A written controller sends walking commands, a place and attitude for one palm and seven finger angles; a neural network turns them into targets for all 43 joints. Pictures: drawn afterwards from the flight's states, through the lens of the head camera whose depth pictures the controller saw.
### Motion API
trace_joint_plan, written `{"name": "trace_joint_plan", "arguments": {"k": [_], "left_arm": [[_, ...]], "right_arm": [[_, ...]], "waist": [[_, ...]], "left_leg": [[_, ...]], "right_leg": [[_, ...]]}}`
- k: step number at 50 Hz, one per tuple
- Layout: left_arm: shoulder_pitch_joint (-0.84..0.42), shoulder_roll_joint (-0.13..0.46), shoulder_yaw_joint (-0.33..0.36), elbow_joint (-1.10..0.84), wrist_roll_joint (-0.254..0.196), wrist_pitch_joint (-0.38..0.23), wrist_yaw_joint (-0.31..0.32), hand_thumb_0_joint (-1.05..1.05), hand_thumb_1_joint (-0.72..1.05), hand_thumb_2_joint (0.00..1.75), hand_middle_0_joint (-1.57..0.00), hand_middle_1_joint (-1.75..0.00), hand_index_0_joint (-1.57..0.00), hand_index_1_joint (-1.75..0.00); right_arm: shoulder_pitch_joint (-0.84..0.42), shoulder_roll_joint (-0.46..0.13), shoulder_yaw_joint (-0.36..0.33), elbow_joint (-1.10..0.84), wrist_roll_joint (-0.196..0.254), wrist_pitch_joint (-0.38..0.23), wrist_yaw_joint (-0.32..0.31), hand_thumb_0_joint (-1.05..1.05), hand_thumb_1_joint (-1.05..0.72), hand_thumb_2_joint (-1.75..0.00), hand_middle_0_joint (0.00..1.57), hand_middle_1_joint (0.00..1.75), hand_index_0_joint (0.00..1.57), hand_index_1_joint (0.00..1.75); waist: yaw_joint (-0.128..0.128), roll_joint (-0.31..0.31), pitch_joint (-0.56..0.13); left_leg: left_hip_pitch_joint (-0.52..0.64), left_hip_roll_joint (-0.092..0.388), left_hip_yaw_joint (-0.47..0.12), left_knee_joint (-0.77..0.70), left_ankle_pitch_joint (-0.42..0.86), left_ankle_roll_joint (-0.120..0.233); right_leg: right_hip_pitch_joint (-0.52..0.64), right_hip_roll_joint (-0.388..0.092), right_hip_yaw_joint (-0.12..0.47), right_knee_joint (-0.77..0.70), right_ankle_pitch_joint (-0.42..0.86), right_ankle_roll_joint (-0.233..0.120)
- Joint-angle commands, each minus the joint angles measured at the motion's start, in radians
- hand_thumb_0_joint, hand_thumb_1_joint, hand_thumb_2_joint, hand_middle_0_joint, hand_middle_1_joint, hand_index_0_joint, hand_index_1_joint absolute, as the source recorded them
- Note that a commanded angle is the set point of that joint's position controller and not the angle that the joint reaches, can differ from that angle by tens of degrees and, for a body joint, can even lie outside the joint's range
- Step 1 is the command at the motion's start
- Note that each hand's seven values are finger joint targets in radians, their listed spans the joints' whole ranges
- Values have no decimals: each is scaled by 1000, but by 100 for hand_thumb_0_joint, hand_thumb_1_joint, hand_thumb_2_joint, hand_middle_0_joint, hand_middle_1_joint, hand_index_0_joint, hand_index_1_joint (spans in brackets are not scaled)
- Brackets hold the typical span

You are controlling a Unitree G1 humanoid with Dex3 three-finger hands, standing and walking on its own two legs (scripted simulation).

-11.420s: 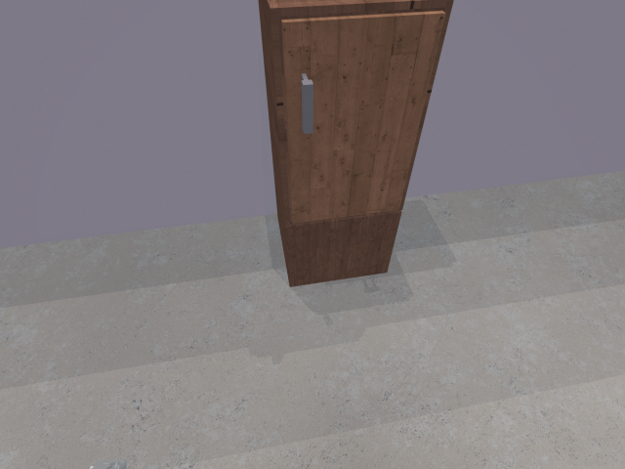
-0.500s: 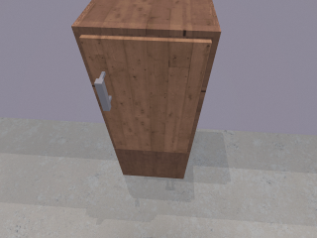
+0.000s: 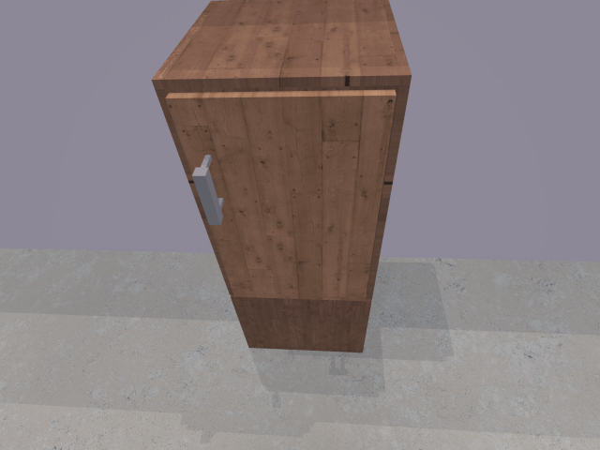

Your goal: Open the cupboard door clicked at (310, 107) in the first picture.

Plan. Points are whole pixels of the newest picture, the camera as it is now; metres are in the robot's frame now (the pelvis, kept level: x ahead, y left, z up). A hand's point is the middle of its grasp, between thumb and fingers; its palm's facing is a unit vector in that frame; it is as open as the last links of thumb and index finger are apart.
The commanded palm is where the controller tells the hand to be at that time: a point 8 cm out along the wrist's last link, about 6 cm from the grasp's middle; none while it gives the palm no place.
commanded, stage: come to a stop and stand still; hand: left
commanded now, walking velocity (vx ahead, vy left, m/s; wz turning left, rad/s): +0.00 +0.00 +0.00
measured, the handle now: (211, 190) +0.54 +0.20 +0.03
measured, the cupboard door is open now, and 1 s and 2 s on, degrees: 0 0 0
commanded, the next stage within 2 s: look again from close up in 0.68 s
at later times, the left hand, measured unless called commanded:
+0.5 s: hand out of the picture +0.02 +0.15 -0.17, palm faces +0.02 -0.98 -0.20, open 7.3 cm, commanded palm none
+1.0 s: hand out of the picture +0.04 +0.15 -0.17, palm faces +0.04 -0.98 -0.21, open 7.3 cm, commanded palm none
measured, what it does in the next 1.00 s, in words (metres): stands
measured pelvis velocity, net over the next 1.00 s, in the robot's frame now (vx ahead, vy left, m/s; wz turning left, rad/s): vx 0.03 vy -0.02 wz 0.01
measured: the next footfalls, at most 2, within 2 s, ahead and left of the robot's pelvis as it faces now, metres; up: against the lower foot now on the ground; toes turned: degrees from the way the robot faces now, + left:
none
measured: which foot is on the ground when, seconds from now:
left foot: down 0.00-1.00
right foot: down 0.00-1.00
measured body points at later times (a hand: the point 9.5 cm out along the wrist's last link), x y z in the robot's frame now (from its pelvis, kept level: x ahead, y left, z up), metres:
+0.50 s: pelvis +0.02 -0.02 +0.00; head +0.04 -0.03 +0.45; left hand +0.02 +0.21 -0.15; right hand +0.01 -0.22 -0.16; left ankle +0.00 +0.10 -0.74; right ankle +0.05 -0.11 -0.74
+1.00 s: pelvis +0.03 -0.02 +0.00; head +0.05 -0.04 +0.45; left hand +0.04 +0.20 -0.15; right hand +0.03 -0.24 -0.16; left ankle +0.00 +0.10 -0.74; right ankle +0.05 -0.11 -0.74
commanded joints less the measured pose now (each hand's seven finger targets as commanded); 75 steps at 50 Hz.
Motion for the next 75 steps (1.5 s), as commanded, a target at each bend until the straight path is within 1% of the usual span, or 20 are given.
{"name": "trace_joint_plan", "arguments": {"k": [1,2,5,13,25,29,34,37,40,43,45,52,60,66,70,71,72,73,74,75], "left_arm": [[14,107,22,-25,2,-27,10,0,90,90,-20,-30,-20,-30],[19,106,20,-17,1,-29,11,0,90,90,-20,-30,-20,-30],[21,102,19,2,2,-30,12,0,90,90,-20,-30,-20,-30],[35,94,19,43,1,-32,12,0,90,90,-20,-30,-20,-30],[34,96,24,53,4,-34,15,0,90,90,-20,-30,-20,-30],[33,93,24,53,5,-32,15,0,90,90,-20,-30,-20,-30],[26,100,26,49,4,-31,15,0,90,90,-20,-30,-20,-30],[24,106,28,45,3,-31,14,0,90,90,-20,-30,-20,-30],[20,106,29,45,4,-30,14,0,90,90,-20,-30,-20,-30],[18,113,31,45,4,-32,14,0,90,90,-20,-30,-20,-30],[20,113,31,43,4,-32,14,0,90,90,-20,-30,-20,-30],[18,116,33,44,3,-32,14,0,90,90,-20,-30,-20,-30],[16,120,34,42,4,-31,14,0,90,90,-20,-30,-20,-30],[23,125,35,41,4,-34,14,0,90,90,-20,-30,-20,-30],[20,122,35,41,5,-32,14,0,90,90,-20,-30,-20,-30],[141,124,34,90,10,-45,56,0,90,90,-20,-30,-20,-30],[-608,325,108,-1391,-221,-274,21,0,88,89,-20,-32,-20,-32],[-204,299,149,-1160,-135,-229,75,0,85,88,-20,-33,-20,-33],[51,65,26,-1005,-162,-105,100,0,83,87,-21,-34,-21,-34],[36,3,-1,-985,-191,-103,74,0,81,86,-21,-36,-21,-36]], "right_arm": [[52,-80,-16,-9,6,-27,-5,0,-90,-90,20,30,20,30],[52,-81,-14,-2,7,-28,-6,0,-90,-90,20,30,20,30],[48,-71,-14,21,8,-29,-8,0,-90,-90,20,30,20,30],[47,-57,-12,65,8,-30,-14,0,-90,-90,20,30,20,30],[39,-55,-17,87,9,-33,-20,0,-90,-90,20,30,20,30],[31,-50,-18,89,8,-30,-22,0,-90,-90,20,30,20,30],[31,-49,-18,90,8,-29,-22,0,-90,-90,20,30,20,30],[30,-60,-17,91,8,-30,-22,0,-90,-90,20,30,20,30],[23,-59,-17,92,8,-30,-23,0,-90,-90,20,30,20,30],[24,-62,-18,92,7,-30,-23,0,-90,-90,20,30,20,30],[28,-63,-18,94,8,-32,-24,0,-90,-90,20,30,20,30],[22,-66,-19,95,8,-30,-25,0,-90,-90,20,30,20,30],[22,-62,-19,98,8,-27,-25,0,-90,-90,20,30,20,30],[20,-65,-22,97,8,-28,-24,0,-90,-90,20,30,20,30],[24,-62,-21,99,7,-25,-24,0,-90,-90,20,30,20,30],[-94,-94,-32,34,19,-32,-15,0,-90,-90,20,30,20,30],[-90,-271,-37,-330,74,-193,-65,0,-90,-90,20,30,20,30],[-168,-195,-36,-280,57,-265,-96,0,-90,-90,20,30,20,30],[-163,-152,-50,-300,82,-295,-92,0,-90,-90,20,30,20,30],[-137,-173,-39,-273,90,-303,-93,0,-90,-90,20,30,20,30]], "waist": [[-7,-65,43],[-8,-77,35],[-7,-59,53],[-4,-49,50],[1,-36,29],[2,-51,54],[2,-54,49],[4,-54,36],[6,-36,56],[6,-49,34],[6,-41,28],[7,-43,31],[6,-45,56],[8,-46,35],[7,-49,59],[55,-87,54],[-70,107,-427],[16,234,-429],[-7,173,-229],[-29,9,-97]], "left_leg": [[-72,108,-133,-140,-36,13],[-59,110,-129,-135,-15,12],[-61,109,-125,-136,-2,8],[-40,112,-114,-131,22,2],[-15,123,-107,-121,100,-2],[-13,125,-107,-125,91,-3],[-6,127,-107,-129,88,-4],[-8,126,-106,-127,91,-5],[-15,123,-107,-130,88,-6],[-5,125,-106,-126,100,-6],[-1,127,-108,-127,115,-6],[5,127,-106,-124,113,-8],[-7,123,-107,-128,85,-11],[2,123,-102,-121,94,-12],[-7,121,-103,-124,75,-13],[-97,122,-41,126,74,-40],[137,4,-89,-35,183,3],[120,10,-67,-43,263,11],[11,26,-98,-33,232,-12],[-29,27,-102,-15,158,-2]], "right_leg": [[29,-66,127,-132,-58,-32],[34,-67,126,-130,-35,-32],[38,-70,125,-135,-20,-33],[52,-71,124,-144,11,-36],[101,-72,109,-126,148,-38],[86,-69,111,-134,141,-39],[91,-69,110,-139,135,-39],[105,-70,111,-139,137,-39],[97,-70,110,-143,132,-40],[112,-73,107,-140,149,-41],[118,-72,104,-136,167,-42],[117,-74,110,-141,175,-45],[103,-72,113,-161,123,-45],[120,-79,111,-165,147,-45],[102,-75,110,-175,103,-45],[134,-143,177,-124,673,20],[258,-61,160,-67,451,-15],[251,2,103,-24,251,-44],[138,15,58,-40,141,-35],[43,23,23,-66,84,-8]]}}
